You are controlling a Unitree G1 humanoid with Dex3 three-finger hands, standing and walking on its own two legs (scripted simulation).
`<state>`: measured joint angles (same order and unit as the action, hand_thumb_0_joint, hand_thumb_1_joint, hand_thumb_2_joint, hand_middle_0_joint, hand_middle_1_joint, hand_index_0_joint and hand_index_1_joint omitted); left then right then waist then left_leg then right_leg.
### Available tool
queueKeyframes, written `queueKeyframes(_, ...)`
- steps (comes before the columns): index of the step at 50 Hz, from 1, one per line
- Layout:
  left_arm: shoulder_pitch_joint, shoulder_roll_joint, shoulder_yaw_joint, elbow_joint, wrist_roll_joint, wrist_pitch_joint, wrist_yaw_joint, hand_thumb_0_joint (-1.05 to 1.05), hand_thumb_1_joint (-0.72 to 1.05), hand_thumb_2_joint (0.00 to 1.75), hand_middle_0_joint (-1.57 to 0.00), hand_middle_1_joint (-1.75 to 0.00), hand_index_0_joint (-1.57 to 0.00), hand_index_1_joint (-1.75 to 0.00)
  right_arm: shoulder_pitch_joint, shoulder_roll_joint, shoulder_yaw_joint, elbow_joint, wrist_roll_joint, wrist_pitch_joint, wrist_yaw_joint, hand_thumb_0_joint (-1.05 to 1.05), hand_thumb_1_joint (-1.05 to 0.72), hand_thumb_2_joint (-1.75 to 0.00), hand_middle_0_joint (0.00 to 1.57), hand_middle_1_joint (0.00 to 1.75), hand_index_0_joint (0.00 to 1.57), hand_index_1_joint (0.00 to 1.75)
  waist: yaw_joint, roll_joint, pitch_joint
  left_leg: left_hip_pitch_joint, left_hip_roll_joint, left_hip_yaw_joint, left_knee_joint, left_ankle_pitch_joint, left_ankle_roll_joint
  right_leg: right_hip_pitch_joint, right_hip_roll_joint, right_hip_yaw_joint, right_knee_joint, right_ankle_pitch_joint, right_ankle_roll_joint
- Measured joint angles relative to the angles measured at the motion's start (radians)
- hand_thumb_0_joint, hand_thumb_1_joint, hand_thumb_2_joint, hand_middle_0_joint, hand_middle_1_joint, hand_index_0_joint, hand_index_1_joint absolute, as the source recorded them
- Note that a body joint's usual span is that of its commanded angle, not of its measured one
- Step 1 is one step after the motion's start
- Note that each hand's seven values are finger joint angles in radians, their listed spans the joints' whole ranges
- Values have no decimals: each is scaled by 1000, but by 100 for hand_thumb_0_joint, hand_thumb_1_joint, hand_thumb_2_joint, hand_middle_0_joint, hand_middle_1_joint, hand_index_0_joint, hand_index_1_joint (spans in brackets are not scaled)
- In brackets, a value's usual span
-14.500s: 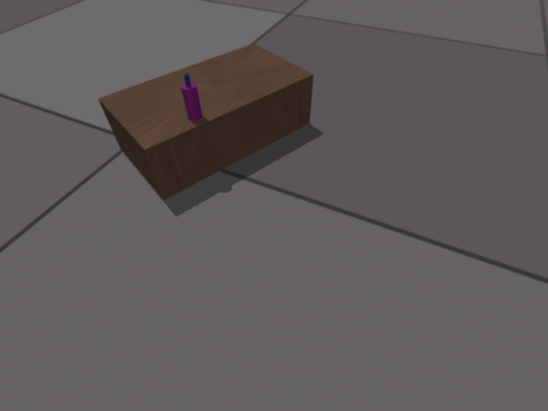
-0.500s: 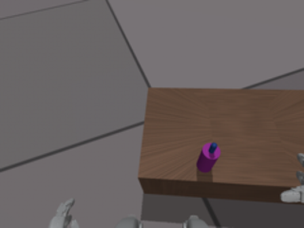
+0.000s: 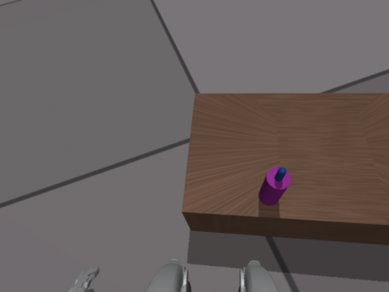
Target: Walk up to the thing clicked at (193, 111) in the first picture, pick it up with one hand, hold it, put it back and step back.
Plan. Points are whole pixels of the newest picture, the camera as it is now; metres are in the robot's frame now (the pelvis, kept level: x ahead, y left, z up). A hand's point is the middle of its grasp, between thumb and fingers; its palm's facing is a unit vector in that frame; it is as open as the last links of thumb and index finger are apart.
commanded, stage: go down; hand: right
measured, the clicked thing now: (274, 184) +0.43 -0.18 -0.26
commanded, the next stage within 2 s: approach in 0.68 s
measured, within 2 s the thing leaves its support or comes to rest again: neither
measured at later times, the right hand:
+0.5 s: hand out of the picture +0.34 -0.38 -0.02, palm faces +0.15 +0.98 -0.14, open 17.2 cm
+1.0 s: hand out of the picture +0.36 -0.38 -0.03, palm faces +0.16 +0.98 -0.10, open 17.5 cm
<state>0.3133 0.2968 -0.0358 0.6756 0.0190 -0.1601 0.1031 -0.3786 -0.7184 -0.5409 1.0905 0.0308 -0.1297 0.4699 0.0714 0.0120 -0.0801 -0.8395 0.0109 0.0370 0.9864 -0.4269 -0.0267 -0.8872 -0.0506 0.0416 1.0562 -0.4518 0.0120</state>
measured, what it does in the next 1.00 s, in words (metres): stands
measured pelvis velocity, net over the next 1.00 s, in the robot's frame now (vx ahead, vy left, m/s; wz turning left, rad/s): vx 0.01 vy -0.01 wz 0.01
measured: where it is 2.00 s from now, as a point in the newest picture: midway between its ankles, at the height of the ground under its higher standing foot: outside the picture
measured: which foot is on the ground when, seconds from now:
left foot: down 0.00-1.00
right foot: down 0.00-1.00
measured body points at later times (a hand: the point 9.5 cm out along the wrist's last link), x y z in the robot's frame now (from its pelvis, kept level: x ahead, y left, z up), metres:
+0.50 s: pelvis +0.01 -0.01 -0.01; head +0.12 -0.05 +0.43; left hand +0.09 +0.28 -0.10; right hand +0.33 -0.43 -0.01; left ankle +0.03 +0.14 -0.67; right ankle +0.03 -0.12 -0.67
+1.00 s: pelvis +0.01 -0.01 -0.03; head +0.14 -0.05 +0.40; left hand +0.10 +0.28 -0.12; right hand +0.35 -0.43 -0.03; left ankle +0.03 +0.14 -0.67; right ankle +0.03 -0.12 -0.67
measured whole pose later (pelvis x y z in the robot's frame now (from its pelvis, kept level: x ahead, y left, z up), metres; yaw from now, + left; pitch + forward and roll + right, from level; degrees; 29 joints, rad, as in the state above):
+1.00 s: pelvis +0.01 -0.01 -0.03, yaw +1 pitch +23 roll +4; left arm 0.29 0.33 -0.06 0.65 0.03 -0.12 0.05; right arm -0.51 -0.81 -0.61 1.24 0.12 -0.34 0.58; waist 0.08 0.03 -0.12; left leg -1.05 0.01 0.04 1.14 -0.49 -0.03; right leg -1.11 -0.05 0.05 1.22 -0.52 0.01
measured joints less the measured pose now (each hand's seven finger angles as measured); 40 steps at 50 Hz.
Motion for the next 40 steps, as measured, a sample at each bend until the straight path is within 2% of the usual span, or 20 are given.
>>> queueKeyframes(12, -9, 11, -6, 4, 1, 22, -18, 1, 91, 91, -20, -30, -20, -31, -57, -39, -21, 51, 5, -46, 37, -1, 47, -6, 7, 4, 6, 5, 5, 8, -2, -38, 0, 3, 19, -8, -3, -43, 0, 5, 27, -11, -2)
queueKeyframes(40, -13, 15, -19, -11, -3, 54, -40, 1, 90, 91, -20, -30, -20, -31, -97, -81, -52, 82, 22, -91, 72, -1, 51, -6, 6, 4, 6, 5, 7, 11, -8, -58, -1, 9, 19, -15, -8, -72, 1, 11, 41, -23, -6)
